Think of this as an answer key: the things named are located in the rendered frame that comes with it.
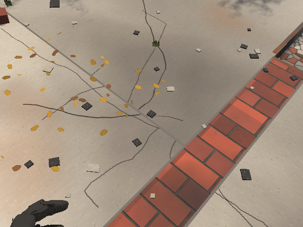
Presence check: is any left robot hand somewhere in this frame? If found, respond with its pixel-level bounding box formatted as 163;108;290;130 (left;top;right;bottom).
10;199;69;227

